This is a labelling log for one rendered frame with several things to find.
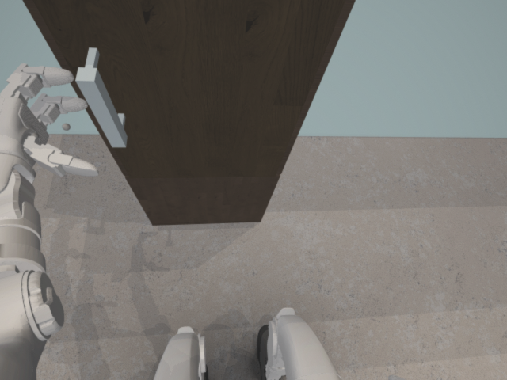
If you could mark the robot left thigh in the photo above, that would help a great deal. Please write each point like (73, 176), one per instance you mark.
(183, 359)

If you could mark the left robot forearm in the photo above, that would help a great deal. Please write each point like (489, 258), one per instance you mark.
(20, 227)

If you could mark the cupboard door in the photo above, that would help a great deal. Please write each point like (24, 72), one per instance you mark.
(209, 88)

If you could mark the left robot hand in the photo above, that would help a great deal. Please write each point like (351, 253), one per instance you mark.
(18, 122)

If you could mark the left robot upper arm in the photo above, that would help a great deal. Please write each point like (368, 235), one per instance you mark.
(30, 311)

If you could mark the robot right foot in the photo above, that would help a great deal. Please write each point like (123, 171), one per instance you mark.
(262, 355)

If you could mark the handle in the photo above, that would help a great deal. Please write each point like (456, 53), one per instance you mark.
(93, 89)

